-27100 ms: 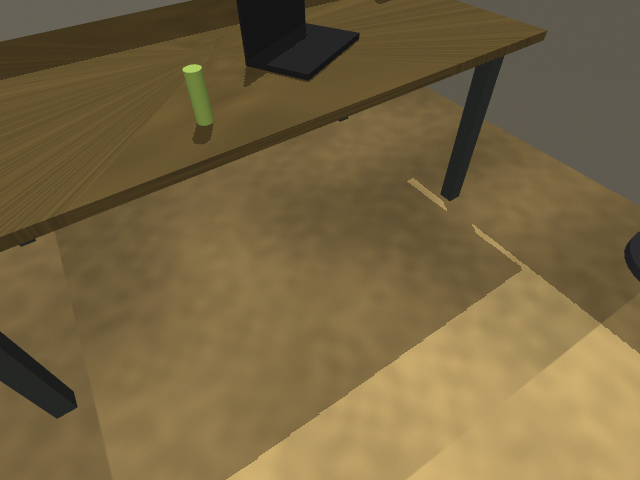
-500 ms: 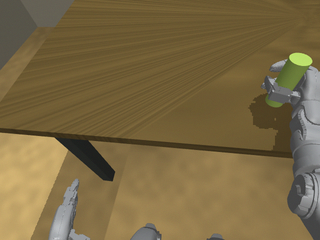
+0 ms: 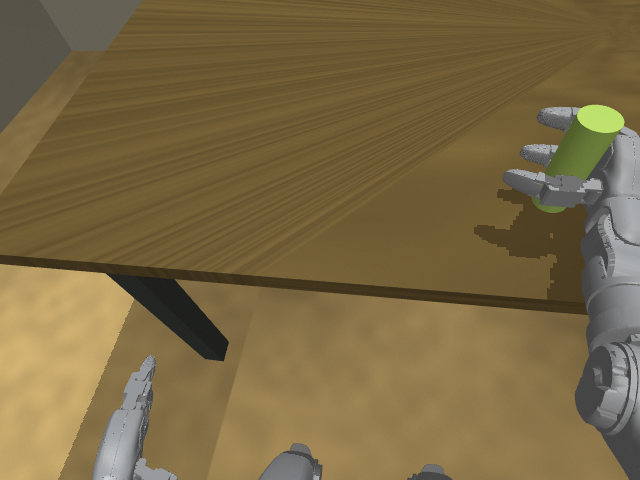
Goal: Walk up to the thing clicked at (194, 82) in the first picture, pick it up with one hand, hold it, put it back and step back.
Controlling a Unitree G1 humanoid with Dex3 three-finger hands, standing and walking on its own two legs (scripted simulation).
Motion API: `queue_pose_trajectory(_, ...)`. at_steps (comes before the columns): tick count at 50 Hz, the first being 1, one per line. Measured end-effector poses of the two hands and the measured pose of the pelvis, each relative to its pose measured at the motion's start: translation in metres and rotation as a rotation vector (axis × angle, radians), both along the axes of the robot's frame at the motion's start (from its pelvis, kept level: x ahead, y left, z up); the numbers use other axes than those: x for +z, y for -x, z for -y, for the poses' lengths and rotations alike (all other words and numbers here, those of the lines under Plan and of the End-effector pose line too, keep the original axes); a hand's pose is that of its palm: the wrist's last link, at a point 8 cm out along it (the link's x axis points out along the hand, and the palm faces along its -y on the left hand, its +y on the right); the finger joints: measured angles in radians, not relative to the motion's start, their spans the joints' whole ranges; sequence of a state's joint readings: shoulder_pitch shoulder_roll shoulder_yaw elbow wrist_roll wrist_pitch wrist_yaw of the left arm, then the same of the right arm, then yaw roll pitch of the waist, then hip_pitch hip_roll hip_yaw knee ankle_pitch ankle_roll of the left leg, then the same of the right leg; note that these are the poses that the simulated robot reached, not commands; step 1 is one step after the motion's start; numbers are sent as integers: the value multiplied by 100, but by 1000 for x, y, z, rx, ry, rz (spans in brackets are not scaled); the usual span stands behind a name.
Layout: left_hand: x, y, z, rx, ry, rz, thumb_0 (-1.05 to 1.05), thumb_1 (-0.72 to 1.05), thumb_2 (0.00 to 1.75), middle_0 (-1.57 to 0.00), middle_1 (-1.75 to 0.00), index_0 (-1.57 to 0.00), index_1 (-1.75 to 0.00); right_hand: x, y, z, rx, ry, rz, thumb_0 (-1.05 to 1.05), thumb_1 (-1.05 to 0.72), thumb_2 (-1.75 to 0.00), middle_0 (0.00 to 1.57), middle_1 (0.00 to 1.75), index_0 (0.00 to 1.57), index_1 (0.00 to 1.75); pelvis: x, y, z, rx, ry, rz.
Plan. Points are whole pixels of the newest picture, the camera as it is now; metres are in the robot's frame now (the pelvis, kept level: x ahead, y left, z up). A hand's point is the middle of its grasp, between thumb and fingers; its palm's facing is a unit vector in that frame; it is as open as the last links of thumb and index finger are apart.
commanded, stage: open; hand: right
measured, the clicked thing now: (571, 164) +0.49 -0.22 +0.10
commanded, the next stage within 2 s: withdraw in 0.02 s
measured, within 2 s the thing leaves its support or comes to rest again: neither
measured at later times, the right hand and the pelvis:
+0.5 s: hand out of the picture +0.50 -0.25 +0.18, palm faces +0.20 +0.98 +0.01, open 16.3 cm; pelvis +0.01 +0.00 +0.02, yaw +0 degrees
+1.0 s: hand out of the picture +0.43 -0.38 +0.21, palm faces +0.51 +0.80 -0.31, open 17.6 cm; pelvis +0.03 +0.00 +0.04, yaw -1 degrees
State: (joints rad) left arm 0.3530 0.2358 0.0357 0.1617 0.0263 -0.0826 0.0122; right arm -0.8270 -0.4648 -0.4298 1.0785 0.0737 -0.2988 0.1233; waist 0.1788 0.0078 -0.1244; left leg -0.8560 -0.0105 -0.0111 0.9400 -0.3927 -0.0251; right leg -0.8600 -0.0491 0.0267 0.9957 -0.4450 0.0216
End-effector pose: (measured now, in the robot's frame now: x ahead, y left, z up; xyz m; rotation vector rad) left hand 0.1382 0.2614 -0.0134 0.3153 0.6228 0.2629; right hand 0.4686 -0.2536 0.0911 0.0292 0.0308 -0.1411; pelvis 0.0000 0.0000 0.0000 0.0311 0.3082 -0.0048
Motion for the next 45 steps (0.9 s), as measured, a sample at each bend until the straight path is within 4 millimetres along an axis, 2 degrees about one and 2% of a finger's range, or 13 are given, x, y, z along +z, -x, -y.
queue_pose_trajectory(6,-1,1,0,1,2,-7,-1,-52,5,-6,-6,-6,-5,-1,0,0,-2,-3,-4,0,24,-29,72,49,71,49,0,-1,-1,1,1,-3)
queue_pose_trajectory(11,0,0,-1,7,4,-7,-1,-52,5,-6,-6,-6,-5,-1,-1,1,-4,-4,-1,0,29,-25,54,38,54,38,0,-2,-1,1,0,0)
queue_pose_trajectory(17,10,-4,-2,12,0,17,-1,-50,4,-6,-6,-7,-5,19,-1,13,-22,3,21,-1,30,-21,35,28,35,27,5,-6,-1,0,0,20)
queue_pose_trajectory(20,12,-3,-4,20,2,11,-1,-50,3,-6,-5,-7,-4,41,-2,26,-49,10,51,-1,33,-17,27,21,27,21,10,-8,-1,1,-1,34)
queue_pose_trajectory(26,-1,-4,1,25,50,-44,-1,-50,3,-6,-5,-6,-4,94,0,52,-62,35,83,-1,39,-9,15,11,15,11,19,-12,0,-5,-1,58)
queue_pose_trajectory(30,-5,-10,8,13,85,-50,-1,-51,3,-6,-5,-6,-4,120,4,63,-41,43,61,-1,42,-6,11,7,11,7,25,-15,1,-7,3,75)
queue_pose_trajectory(32,-1,-15,10,6,98,-31,-1,-51,3,-6,-5,-6,-4,130,8,69,-56,112,27,-1,43,-6,10,6,9,6,28,-16,1,-3,7,91)
queue_pose_trajectory(37,10,-23,13,-28,119,-9,-1,-51,4,-6,-5,-6,-4,137,25,95,-155,219,-43,-1,49,-5,8,6,8,6,35,-20,1,0,17,115)
queue_pose_trajectory(45,3,-15,13,-56,132,-114,-1,-51,5,-5,-5,-6,-4,131,64,148,-366,287,-95,-1,57,-4,6,6,7,6,41,-23,1,-6,14,129)
